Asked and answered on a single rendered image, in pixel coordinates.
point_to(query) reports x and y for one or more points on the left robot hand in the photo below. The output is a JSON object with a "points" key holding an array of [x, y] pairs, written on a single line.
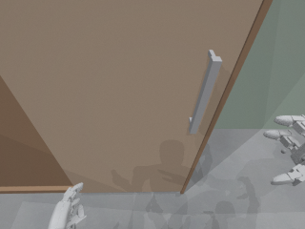
{"points": [[61, 216]]}

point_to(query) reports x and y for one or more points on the wardrobe door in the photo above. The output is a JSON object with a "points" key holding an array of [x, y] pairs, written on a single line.
{"points": [[25, 158], [110, 85]]}

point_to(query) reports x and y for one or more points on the handle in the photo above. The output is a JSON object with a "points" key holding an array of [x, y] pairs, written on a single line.
{"points": [[205, 91]]}

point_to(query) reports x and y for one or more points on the right robot hand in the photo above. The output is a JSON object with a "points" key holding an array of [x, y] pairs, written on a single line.
{"points": [[297, 174]]}

